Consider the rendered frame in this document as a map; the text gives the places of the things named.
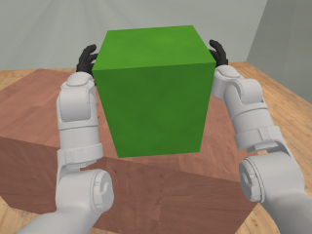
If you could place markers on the right robot forearm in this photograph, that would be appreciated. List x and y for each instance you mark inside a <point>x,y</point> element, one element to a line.
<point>248,112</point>

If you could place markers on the pedestal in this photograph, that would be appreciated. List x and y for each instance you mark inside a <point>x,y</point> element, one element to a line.
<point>183,193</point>

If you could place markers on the left robot forearm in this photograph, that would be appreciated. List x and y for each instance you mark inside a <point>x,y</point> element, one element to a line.
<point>77,124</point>

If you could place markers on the left robot upper arm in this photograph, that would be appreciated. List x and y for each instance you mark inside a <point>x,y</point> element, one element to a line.
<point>82,197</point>

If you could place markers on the carton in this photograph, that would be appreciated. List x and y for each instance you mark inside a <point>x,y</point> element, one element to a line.
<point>154,86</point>

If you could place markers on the right robot upper arm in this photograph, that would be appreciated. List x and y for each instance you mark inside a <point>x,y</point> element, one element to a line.
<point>275,182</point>

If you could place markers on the left robot hand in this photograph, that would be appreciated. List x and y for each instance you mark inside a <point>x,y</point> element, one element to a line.
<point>85,60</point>

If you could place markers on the right robot hand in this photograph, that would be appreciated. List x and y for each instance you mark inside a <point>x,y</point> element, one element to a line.
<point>219,54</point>

